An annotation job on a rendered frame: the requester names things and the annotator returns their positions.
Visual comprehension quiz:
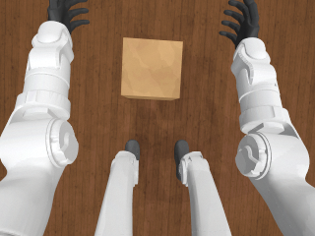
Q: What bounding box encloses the robot left thigh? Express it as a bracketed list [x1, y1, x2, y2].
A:
[94, 155, 139, 236]

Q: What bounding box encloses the robot right forearm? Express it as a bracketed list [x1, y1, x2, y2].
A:
[230, 37, 310, 167]

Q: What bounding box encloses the robot right upper arm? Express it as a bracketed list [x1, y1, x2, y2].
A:
[235, 132, 315, 236]

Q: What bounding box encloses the robot right hand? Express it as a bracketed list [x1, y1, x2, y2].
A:
[219, 0, 260, 50]

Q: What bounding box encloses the right robot foot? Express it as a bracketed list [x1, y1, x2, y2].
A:
[174, 140, 190, 181]

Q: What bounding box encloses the robot left forearm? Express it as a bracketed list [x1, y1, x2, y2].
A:
[0, 21, 74, 165]

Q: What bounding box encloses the carton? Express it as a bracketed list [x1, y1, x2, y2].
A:
[121, 37, 183, 101]

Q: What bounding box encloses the robot left hand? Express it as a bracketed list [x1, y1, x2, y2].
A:
[47, 0, 90, 36]

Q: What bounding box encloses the robot left upper arm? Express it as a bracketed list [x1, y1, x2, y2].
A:
[0, 117, 79, 236]

